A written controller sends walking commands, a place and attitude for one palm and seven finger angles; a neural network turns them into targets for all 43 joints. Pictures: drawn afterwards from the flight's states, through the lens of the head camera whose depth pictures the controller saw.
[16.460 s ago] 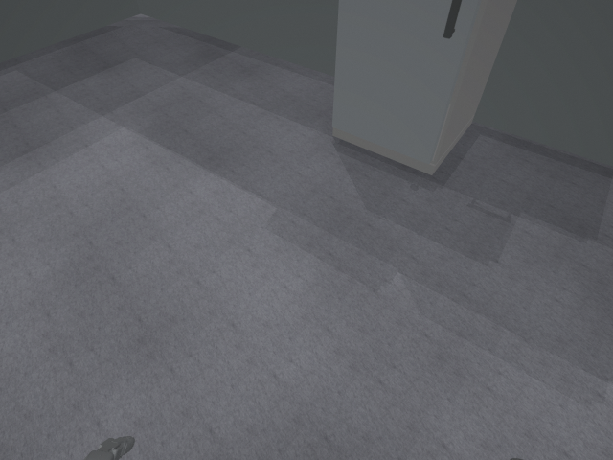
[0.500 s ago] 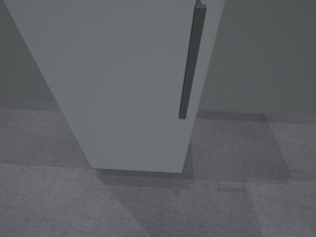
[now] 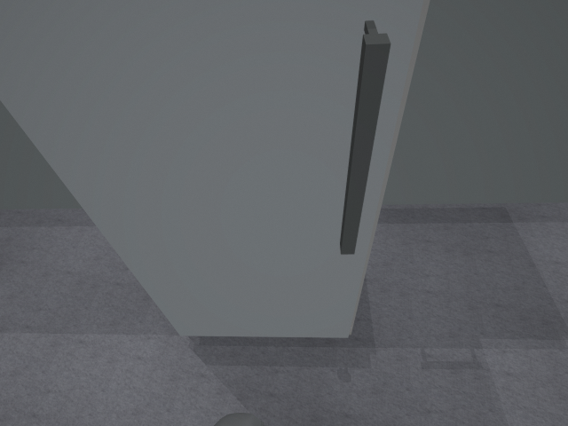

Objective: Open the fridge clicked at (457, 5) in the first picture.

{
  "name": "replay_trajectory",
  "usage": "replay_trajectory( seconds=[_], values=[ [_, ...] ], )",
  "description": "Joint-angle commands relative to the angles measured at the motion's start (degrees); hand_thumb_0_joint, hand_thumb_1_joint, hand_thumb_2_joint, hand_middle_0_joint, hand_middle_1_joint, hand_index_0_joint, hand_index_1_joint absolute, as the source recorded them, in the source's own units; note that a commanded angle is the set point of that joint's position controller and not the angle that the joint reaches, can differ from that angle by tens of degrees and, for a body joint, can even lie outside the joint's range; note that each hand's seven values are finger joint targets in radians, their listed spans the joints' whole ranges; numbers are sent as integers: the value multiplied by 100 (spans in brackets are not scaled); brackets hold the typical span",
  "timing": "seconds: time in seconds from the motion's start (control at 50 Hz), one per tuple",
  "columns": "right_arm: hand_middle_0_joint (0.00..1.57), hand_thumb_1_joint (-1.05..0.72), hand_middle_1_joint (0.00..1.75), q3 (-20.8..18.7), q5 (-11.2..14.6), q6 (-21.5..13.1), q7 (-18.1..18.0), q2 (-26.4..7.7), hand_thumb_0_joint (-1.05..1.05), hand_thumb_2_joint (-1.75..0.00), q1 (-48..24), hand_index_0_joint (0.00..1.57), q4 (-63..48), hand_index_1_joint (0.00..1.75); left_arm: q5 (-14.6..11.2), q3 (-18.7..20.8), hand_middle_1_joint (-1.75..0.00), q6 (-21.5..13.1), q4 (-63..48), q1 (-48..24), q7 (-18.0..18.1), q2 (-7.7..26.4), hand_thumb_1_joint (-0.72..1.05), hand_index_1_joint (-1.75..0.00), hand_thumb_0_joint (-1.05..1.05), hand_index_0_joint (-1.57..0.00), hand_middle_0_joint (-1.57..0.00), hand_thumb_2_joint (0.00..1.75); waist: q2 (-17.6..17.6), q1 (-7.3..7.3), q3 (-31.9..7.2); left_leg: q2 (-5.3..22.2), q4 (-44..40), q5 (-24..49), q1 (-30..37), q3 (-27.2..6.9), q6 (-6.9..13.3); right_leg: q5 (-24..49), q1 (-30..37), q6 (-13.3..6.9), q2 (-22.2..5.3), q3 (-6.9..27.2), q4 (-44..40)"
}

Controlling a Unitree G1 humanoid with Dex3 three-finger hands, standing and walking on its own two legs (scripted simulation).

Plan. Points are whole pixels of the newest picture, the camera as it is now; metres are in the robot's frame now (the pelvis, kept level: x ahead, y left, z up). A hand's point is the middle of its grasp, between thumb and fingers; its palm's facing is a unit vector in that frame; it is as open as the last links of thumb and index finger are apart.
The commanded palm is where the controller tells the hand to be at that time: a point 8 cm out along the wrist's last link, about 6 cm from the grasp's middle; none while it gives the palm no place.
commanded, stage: shuffle to correct the standing spot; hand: right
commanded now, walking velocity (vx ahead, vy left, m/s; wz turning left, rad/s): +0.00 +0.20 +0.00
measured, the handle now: (355, 163) +0.46 -0.09 +0.12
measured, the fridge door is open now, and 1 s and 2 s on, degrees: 0 0 0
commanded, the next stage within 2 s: come to a stop and stand still in 0.06 s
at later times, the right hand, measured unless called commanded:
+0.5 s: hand out of the picture +0.11 -0.09 -0.16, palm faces +0.08 +0.97 -0.23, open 7.3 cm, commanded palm none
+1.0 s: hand out of the picture -0.01 -0.12 -0.17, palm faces +0.10 +0.97 -0.20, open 7.4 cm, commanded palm none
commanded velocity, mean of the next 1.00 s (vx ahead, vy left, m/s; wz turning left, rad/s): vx -0.04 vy -0.06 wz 0.00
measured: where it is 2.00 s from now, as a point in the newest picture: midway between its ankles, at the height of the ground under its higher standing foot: outside the picture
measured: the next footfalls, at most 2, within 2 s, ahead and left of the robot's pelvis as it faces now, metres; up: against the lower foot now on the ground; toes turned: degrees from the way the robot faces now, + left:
left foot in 0.28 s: +0.12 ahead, +0.23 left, +0.00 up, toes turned +4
right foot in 0.66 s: +0.01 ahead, -0.08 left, +0.00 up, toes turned -1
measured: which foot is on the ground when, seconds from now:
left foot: up 0.00-0.26, down 0.28-0.66, up 0.68-0.94, down 0.96-1.00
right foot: down 0.00-0.28, up 0.30-0.64, down 0.66-1.00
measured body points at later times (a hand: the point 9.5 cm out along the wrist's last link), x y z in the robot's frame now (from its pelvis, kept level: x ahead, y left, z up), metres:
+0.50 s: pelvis +0.04 +0.09 +0.00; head +0.09 +0.10 +0.45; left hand +0.08 +0.34 -0.15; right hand +0.11 -0.14 -0.15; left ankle +0.08 +0.23 -0.73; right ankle +0.01 -0.02 -0.66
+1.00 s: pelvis -0.01 +0.05 +0.00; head +0.01 +0.05 +0.45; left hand +0.07 +0.27 -0.15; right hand -0.02 -0.18 -0.16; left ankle -0.04 +0.17 -0.73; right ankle +0.02 -0.04 -0.73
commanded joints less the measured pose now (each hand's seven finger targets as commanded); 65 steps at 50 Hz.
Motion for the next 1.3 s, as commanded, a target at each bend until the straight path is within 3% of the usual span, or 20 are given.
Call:
replay_trajectory(
  seconds=[0.0, 0.14, 0.2, 0.22, 0.26, 0.3, 0.34, 0.42, 0.58, 0.6, 0.64, 0.66, 0.68, 0.76, 0.86, 0.92, 0.98, 1.02, 1.1, 1.28],
  values=[
    [20, -90, 30, -40, 30, 93, 106, 46, 0, -90, 865, 20, -194, 30, 51, 138, -30, -2, -200, 174, -88, 784, 90, -30, 0, -20, -20, 90, -1010, -235, 232, 483, -727, 615, 197, -29, -204, 647, -1074, -504, -1265, 800, -1959],
    [20, -90, 30, -65, 58, 60, 120, -307, 0, -90, -600, 20, -718, 30, 123, 348, -30, 225, -183, 719, -147, 1197, 90, -30, 0, -20, -20, 90, -1492, 319, 50, 472, -3011, 207, 167, 497, -428, 1481, 53, -461, -1389, 1022, -1542],
    [20, -90, 30, -78, 95, -106, 98, -397, 0, -90, -301, 20, -641, 30, 104, 366, -30, 272, -268, 575, -164, 1215, 90, -30, 0, -20, -20, 90, -1568, 100, -365, 276, -4316, 608, 1094, 591, -337, 1871, 250, -138, -1112, 859, -648],
    [20, -90, 30, -90, 85, -215, 69, -580, 0, -90, -73, 20, -552, 30, 76, 340, -30, 263, -255, 648, -195, 1050, 90, -30, 0, -20, -20, 90, -1179, 5, -501, 317, -5017, 1202, 1528, 487, -323, 1615, 228, 134, -738, 649, -161],
    [20, -90, 30, -195, 54, -342, -79, -1460, 0, -90, -22, 20, -481, 30, -56, 178, -30, 262, -412, 958, -235, 269, 90, -30, 0, -20, -20, 90, 1211, 68, -1053, 2130, -4920, 4973, 2525, -1025, 121, -1631, -821, 575, 42, 234, 989],
    [20, -90, 30, -123, 54, -258, -103, -1375, 0, -90, -244, 20, -585, 30, -73, 194, -30, 359, -441, 908, -181, 294, 90, -30, 0, -20, -20, 90, 766, 24, -915, 2392, -4772, 5962, 2207, -748, 681, -2004, -748, 490, 16, 660, 1834],
    [20, -90, 30, -168, 77, -264, -169, -1257, 0, -90, -418, 20, -524, 30, -50, 232, -30, 451, -344, 748, -155, 523, 90, -30, 0, -20, -20, 90, 1646, -53, -728, 2292, -4710, 6382, 2344, -1052, 845, -1904, -1218, 557, 34, 759, 2742],
    [20, -90, 30, -247, 76, -186, -260, -1300, 0, -90, -554, 20, -613, 30, -42, 260, -30, 560, -445, 322, -274, 631, 90, -30, 0, -20, -20, 90, 706, -151, -605, 2338, -4888, 5224, 2224, -753, 992, -1359, -1403, 656, 90, 837, 3156],
    [20, -90, 30, -277, 58, -62, -186, -1414, 0, -90, -1078, 20, -813, 30, -58, 213, -30, 457, -416, 657, -335, 480, 90, -30, 0, -20, -20, 90, 840, 128, -615, 1896, -4871, 2310, 1041, -593, 605, -254, 506, 622, 274, 244, 18],
    [20, -90, 30, -255, 95, -22, -164, -1317, 0, -90, -1151, 20, -818, 30, -66, 211, -30, 410, -329, 884, -326, 562, 90, -30, 0, -20, -20, 90, 572, 258, -589, 1619, -4596, 1703, 689, -410, 375, 251, 1046, 587, 183, 275, -685],
    [20, -90, 30, -130, 165, 89, -142, -649, 0, -90, -1057, 20, -987, 30, 25, 341, -30, 347, -543, 704, -279, 1349, 90, -30, 0, -20, -20, 90, -2205, 230, -334, 435, -2888, -1254, -116, 433, -291, 1268, 671, -177, -1691, 2357, -1799],
    [20, -90, 30, -138, 152, 132, -159, -727, 0, -90, -1184, 20, -952, 30, 73, 326, -30, 410, -664, 372, -259, 1403, 90, -30, 0, -20, -20, 90, -1911, 241, -130, 440, -2080, -1374, 289, 31, -209, 893, -258, -658, -1867, 2383, -1952],
    [20, -90, 30, -152, 139, 132, -125, -716, 0, -90, -1101, 20, -917, 30, 97, 265, -30, 392, -765, 2, -246, 1227, 90, -30, 0, -20, -20, 90, -1501, 83, 24, 497, -1736, -1056, 475, -64, -153, 191, -704, -733, -1675, 2120, -2076],
    [20, -90, 30, -86, 78, 96, -70, -580, 0, -90, -701, 20, -511, 30, 55, 156, -30, 324, -704, -227, -197, 965, 90, -30, 0, -20, -20, 90, -1124, -59, -86, 412, -1640, -454, 340, -8, -176, 725, -31, -538, -1058, 1472, -1803],
    [20, -90, 30, 72, 120, -7, -88, -440, 0, -90, -742, 20, -443, 30, 29, 165, -30, 294, -391, 347, -169, 935, 90, -30, 0, -20, -20, 90, -922, 170, -390, 417, -3677, -631, 839, 180, -219, 1351, 948, -635, -1192, 1707, -1693],
    [20, -90, 30, 110, 118, -132, -142, -532, 0, -90, -205, 20, -139, 30, -65, 137, -30, 255, -234, 376, -201, 830, 90, -30, 0, -20, -20, 90, -417, -24, -564, 507, -5527, 880, 1961, 45, -179, 1452, 679, -225, -822, 1433, -1154],
    [20, -90, 30, 130, 152, -227, -163, -878, 0, -90, -393, 20, -78, 30, -108, 31, -30, 234, -207, 336, -251, 490, 90, -30, 0, -20, -20, 90, 346, 173, -306, 1504, -5574, 1870, 1656, -690, 256, 639, 538, 307, -209, 757, -981],
    [20, -90, 30, 164, 151, -279, -168, -671, 0, -90, -483, 20, -19, 30, -46, 53, -30, 279, -20, 381, -252, 504, 90, -30, 0, -20, -20, 90, 798, 197, -235, 1169, -5563, 1711, 1427, -554, 214, 849, 806, 320, -276, 723, -930],
    [20, -90, 30, 221, 177, -230, -159, -564, 0, -90, -414, 20, 79, 30, -49, -20, -30, 293, 256, 463, -252, 532, 90, -30, 0, -20, -20, 90, 11, 165, 261, 912, -5849, 256, 1051, -415, 67, 491, 814, 293, -388, 861, -1306],
    [20, -90, 30, 219, 192, -187, -153, -468, 0, -90, -154, 20, 319, 30, -38, -77, -30, 289, 544, 791, -205, 458, 90, -30, 0, -20, -20, 90, -478, 90, 419, 777, -5851, 65, 1361, -257, 47, -253, 363, 305, -411, 1032, -1699]
  ],
)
